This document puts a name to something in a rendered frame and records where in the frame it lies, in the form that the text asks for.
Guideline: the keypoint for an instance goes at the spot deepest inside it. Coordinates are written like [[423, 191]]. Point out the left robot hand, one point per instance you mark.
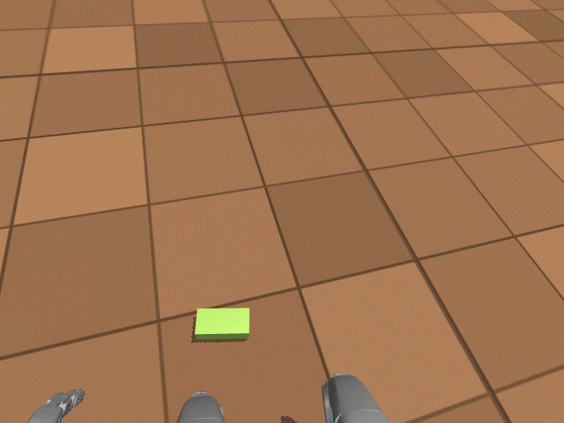
[[57, 407]]

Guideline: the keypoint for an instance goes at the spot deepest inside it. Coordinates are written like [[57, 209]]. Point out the carton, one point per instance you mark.
[[222, 323]]

